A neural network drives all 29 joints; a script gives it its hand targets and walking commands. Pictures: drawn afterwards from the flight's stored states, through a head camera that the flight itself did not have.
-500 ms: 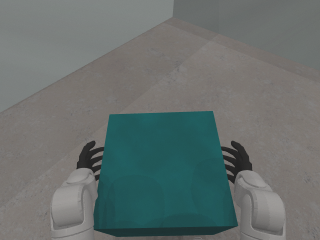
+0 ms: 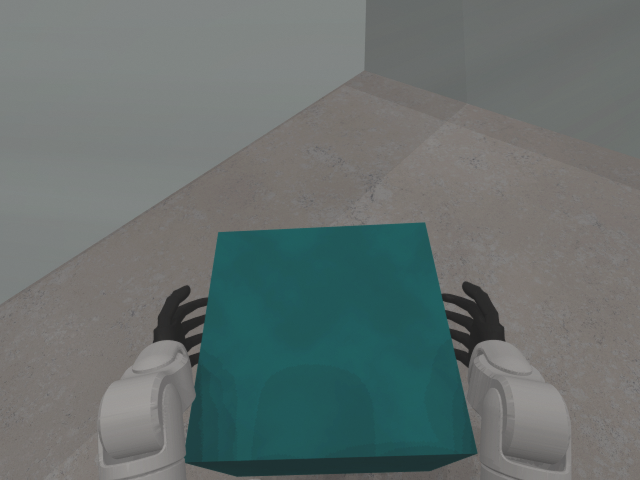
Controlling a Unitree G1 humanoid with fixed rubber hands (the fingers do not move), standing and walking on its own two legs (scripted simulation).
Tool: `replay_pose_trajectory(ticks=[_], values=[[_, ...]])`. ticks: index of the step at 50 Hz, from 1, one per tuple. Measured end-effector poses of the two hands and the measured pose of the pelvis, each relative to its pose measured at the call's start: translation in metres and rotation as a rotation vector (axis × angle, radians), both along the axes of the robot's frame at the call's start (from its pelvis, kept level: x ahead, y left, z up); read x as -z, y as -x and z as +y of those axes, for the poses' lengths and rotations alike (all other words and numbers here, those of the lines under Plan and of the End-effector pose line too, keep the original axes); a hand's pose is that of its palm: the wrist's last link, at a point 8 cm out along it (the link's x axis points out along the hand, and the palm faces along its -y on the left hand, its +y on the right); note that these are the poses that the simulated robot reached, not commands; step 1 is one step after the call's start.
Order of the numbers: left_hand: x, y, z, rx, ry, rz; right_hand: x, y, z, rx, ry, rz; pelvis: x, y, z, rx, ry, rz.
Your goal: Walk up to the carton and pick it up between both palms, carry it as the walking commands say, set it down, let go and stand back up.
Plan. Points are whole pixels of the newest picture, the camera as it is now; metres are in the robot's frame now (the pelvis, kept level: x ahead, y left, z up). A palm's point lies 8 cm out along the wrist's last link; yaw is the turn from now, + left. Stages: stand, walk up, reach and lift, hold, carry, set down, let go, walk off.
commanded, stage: carry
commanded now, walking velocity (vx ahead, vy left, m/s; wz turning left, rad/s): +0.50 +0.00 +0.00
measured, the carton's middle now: (327, 355) +0.30 +0.01 -0.01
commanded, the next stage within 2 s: none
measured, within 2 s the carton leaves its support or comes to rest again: neither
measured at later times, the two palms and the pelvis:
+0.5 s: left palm (237, 188) +0.58 +0.16 +0.05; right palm (443, 180) +0.57 -0.19 +0.06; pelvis +0.29 -0.01 -0.01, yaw -2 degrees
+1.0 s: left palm (271, 147) +0.65 +0.10 +0.07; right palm (467, 138) +0.65 -0.24 +0.07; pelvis +0.39 -0.07 -0.02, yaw +0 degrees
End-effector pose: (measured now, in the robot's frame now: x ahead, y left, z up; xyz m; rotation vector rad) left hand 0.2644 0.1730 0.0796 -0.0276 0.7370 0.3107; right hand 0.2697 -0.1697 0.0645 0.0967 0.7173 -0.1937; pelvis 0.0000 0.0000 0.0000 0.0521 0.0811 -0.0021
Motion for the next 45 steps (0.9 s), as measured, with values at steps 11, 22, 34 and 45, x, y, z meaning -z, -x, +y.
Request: replay_pose_trajectory(ticks=[11,22,34,45], values=[[0.007,-0.173,-0.005,0.053,0.009,-0.052,0.001,-0.157,-0.005,0.044,0.02,-0.051,0.02,-0.168,0.005,0.021,0.021,-0.004],[0.036,-0.292,-0.008,0.042,0.074,0.04,0.013,-0.274,-0.007,0.047,0.089,0.053,0.008,-0.267,0.001,0.045,0.054,-0.001],[0.008,-0.356,-0.052,0.018,0.01,-0.045,0.002,-0.349,-0.049,0.004,0.042,-0.022,0.014,-0.348,-0.05,0.001,0.055,-0.001],[-0.001,-0.393,-0.075,0.031,0.027,-0.064,-0.012,-0.381,-0.072,0.029,0.049,-0.038,0.017,-0.386,-0.07,0.001,0.057,0.003]])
